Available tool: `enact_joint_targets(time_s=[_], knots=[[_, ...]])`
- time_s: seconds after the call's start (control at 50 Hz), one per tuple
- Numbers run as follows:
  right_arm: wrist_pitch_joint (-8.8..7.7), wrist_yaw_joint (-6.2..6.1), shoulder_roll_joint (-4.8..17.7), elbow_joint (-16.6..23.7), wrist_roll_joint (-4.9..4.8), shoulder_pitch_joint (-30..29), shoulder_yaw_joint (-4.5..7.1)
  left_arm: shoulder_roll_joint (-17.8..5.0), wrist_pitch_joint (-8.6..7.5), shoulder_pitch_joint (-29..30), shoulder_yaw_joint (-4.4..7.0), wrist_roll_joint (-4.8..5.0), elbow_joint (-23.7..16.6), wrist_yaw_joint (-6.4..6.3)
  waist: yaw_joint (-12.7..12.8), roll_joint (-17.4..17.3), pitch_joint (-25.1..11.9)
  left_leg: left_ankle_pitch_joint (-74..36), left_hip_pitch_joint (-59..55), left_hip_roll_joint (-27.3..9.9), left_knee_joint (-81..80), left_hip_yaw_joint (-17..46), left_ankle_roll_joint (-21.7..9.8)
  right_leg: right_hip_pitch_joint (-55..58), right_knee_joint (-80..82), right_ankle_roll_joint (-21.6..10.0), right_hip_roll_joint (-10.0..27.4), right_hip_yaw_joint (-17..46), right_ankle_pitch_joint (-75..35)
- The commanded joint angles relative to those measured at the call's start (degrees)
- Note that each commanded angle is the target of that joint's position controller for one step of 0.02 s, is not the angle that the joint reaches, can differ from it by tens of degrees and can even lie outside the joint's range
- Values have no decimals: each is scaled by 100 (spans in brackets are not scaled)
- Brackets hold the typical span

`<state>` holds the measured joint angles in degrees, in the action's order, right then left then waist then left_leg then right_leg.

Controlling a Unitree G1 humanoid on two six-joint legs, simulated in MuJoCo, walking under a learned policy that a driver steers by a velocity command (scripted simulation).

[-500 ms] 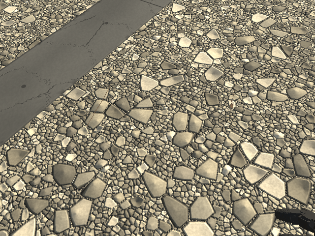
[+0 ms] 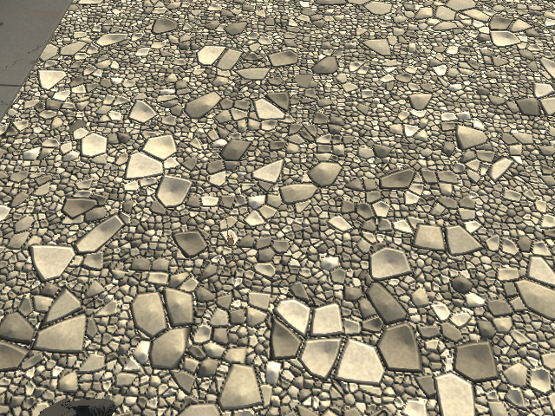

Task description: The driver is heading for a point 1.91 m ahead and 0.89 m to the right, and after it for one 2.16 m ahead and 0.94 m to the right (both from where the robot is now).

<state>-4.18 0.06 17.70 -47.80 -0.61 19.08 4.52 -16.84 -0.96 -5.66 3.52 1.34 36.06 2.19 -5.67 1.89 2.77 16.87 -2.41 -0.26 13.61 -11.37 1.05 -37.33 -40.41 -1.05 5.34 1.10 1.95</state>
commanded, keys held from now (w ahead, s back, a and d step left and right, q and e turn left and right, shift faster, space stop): w+e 1.00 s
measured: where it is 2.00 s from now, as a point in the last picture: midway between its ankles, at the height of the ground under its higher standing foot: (451, 208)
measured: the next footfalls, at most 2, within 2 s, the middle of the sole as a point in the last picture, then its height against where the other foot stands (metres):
right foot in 0.10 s outside the picture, level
left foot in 0.58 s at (267, 380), level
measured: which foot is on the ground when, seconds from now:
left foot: down 0.00-0.10, up 0.12-0.56, down 0.58-1.00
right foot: up 0.00-0.08, down 0.10-0.58, up 0.60-1.00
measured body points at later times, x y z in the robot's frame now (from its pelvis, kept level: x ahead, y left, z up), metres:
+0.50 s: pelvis +0.28 -0.05 +0.00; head +0.31 -0.08 +0.45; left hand +0.40 +0.22 -0.10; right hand +0.45 -0.35 -0.07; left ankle +0.50 +0.05 -0.70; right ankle +0.18 -0.12 -0.74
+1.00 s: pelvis +0.54 -0.13 +0.00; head +0.56 -0.16 +0.45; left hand +0.85 -0.06 -0.08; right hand +0.38 -0.38 -0.13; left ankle +0.51 +0.03 -0.74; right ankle +0.60 -0.35 -0.70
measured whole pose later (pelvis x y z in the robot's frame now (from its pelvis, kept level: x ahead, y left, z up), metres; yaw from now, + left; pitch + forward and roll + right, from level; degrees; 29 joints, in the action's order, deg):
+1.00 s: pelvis +0.54 -0.13 +0.00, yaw -36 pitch +1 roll +3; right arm -4.1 0.1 17.5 -47.8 -0.6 18.7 4.3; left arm -16.6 -1.0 -6.1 3.6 1.4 35.8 2.2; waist -5.5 1.7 3.1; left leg 17.5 -3.4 0.1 13.4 -11.8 0.8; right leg -37.6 -40.2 -1.1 5.3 1.0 1.2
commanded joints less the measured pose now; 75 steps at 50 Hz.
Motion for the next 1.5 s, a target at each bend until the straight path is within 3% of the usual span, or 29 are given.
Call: enact_joint_targets(time_s=[0.02,0.06,0.1,0.12,0.14,0.16,0.22,0.3,0.4,0.5,0.56,0.58,0.6,0.62,0.66,0.7,0.8,1.0,1.04,1.08,1.1,1.12,1.14,1.16,1.2,1.22,1.28,1.4,1.5], knots=[[4,-29,1087,316,-105,-254,263,-338,-60,475,81,-7,-588,92,218,-571,153,-2824,-3,-1620,-175,371,-819,256,379,-225,-144,-264,300],[83,-62,1267,320,-160,-281,317,-584,-21,51,217,-51,-554,91,564,-719,-225,-4722,-155,-1581,810,117,-690,1088,484,-477,-542,-605,874],[124,-114,1037,395,-81,-260,211,-1204,50,-1841,571,-8,-31,-31,1510,-305,-1179,-4249,1268,-1195,3451,-140,-316,3967,901,-919,-726,-255,549],[31,-56,200,736,230,186,-66,-1917,42,-1841,670,79,-22,-120,911,1383,-1513,988,3887,-231,5597,7,71,5817,1220,-1826,831,2734,1154],[-182,3,447,857,61,-155,-91,-1675,-77,-1952,555,38,-273,-83,1179,1024,-2553,1857,4653,179,6559,1457,71,6248,2226,-2388,1430,4836,2333],[-303,51,859,1007,-178,-760,18,-1256,-179,-1794,429,-21,-183,-51,1319,521,-1770,1271,5172,-136,6542,1638,-46,5823,2397,-2031,1257,4056,2031],[-354,-7,831,923,81,-804,31,-787,-248,-848,255,-86,-281,-85,643,63,-735,222,4214,-658,5236,1651,-74,3666,2487,-1591,605,2435,338],[-142,12,576,939,163,-860,-10,-855,-281,-798,263,-88,-212,-197,465,24,-466,-296,3761,-567,4344,1477,214,2638,2773,-1642,348,1836,-559],[-150,74,288,1209,118,-1956,-135,-970,-222,-1210,300,-33,42,-318,863,163,-158,-2056,3316,-175,2317,1431,331,2184,2722,-1240,-68,1443,123],[-243,171,516,1367,25,-2318,-54,-916,-155,-1582,299,26,276,-343,951,284,-144,-1881,3025,-8,1545,1657,141,2773,2116,-1087,185,2126,534],[-307,139,677,1206,29,-1609,70,-816,-88,-1459,282,6,278,-347,552,501,-359,-1325,2057,58,1213,1490,-158,2906,1423,-881,84,2339,79],[-337,99,861,1117,105,-976,154,-559,-96,-1436,188,-32,228,-324,246,350,-895,-1303,914,-317,1253,1738,-417,2609,489,-691,-220,2072,-6],[-331,54,1262,1062,207,-210,255,-246,-121,-1783,90,-21,128,-316,122,-587,-1747,-837,-1075,-1492,1282,3206,-1011,1175,-1298,-307,-832,1400,1082],[-238,112,1321,872,126,199,298,-266,-165,-2257,37,74,32,-328,261,-2116,-2258,700,-1995,-2369,596,5502,-1553,-240,-2715,-73,-1094,1006,3322],[-156,76,624,989,34,-288,113,-988,-117,-1400,210,67,48,-333,108,-905,-868,1392,-723,-2082,264,4506,-1180,-824,-3406,39,-480,851,2467],[-128,49,416,941,129,-679,33,-823,-97,-1045,229,-24,-37,-308,336,-629,-253,98,426,-1658,10,3336,-1066,-460,-2999,47,-139,730,1854],[-234,31,514,693,82,-671,91,-363,9,-853,143,0,-175,-247,466,-721,-79,-1274,865,-1485,-487,1949,-1195,-372,-2211,130,131,513,1237],[-12,-24,1014,310,-71,-227,222,-256,-89,493,53,14,-600,84,126,-538,222,-2599,18,-1552,-343,387,-870,58,323,-134,-88,-218,-1],[64,-51,1190,302,-131,-249,274,-448,-59,324,150,-24,-637,105,357,-685,-4,-4363,-252,-1582,305,167,-759,579,453,-361,-405,-507,603],[151,-95,1238,342,-180,-352,279,-858,-12,-921,398,-23,-344,61,1122,-662,-720,-5520,93,-1396,2097,-127,-549,2359,833,-716,-876,-745,599],[137,-125,1028,409,-72,-280,184,-1253,47,-1981,596,4,-55,-42,1590,-276,-1245,-4246,1362,-1183,3730,-134,-313,4158,941,-987,-644,-82,521],[16,-35,143,776,219,296,-118,-1980,8,-1823,680,90,-81,-104,826,1425,-1713,1327,4049,-109,5862,171,55,6103,1243,-2041,955,3107,1287],[-200,40,506,801,23,-174,-105,-1505,-96,-2006,522,37,-280,-85,1240,838,-2611,1782,4679,92,6601,1524,0,6353,2215,-2361,1438,4696,2376],[-307,87,861,915,-222,-738,-7,-1115,-188,-1831,395,-34,-155,-62,1343,449,-1726,1164,5089,-213,6505,1578,-132,5765,2391,-1987,1280,3816,1973],[-354,32,762,840,-44,-829,-37,-764,-246,-1074,258,-47,-167,-74,859,-56,-829,344,4530,-670,5540,1511,-150,4119,2415,-1610,849,2517,766],[-297,38,792,780,12,-695,-8,-623,-263,-818,191,-132,-223,-94,649,91,-691,114,4094,-803,5290,1548,-113,3543,2540,-1554,695,2143,167],[-115,57,586,679,71,-515,-36,-657,-339,-740,176,-137,-107,-138,462,63,-522,-229,3692,-811,4775,1398,94,2798,2877,-1593,541,1549,-673],[-103,106,258,933,60,-1609,-160,-804,-360,-1166,179,-96,298,-244,860,66,-63,-2374,3641,-560,2566,1233,213,2621,3086,-1202,144,677,-438],[-176,246,309,1164,-1,-2267,-167,-880,-300,-1690,200,-43,684,-247,1093,88,186,-2323,3922,-378,1716,1280,-46,3529,2798,-1149,576,932,-327]])
Velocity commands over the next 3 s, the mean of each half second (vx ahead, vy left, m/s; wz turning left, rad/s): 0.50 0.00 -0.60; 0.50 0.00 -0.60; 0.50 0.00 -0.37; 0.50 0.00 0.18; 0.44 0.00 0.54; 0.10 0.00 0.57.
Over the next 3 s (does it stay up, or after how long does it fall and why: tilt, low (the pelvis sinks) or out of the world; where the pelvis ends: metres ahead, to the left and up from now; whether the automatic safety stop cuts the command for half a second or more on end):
stays up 1.29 -0.73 -0.01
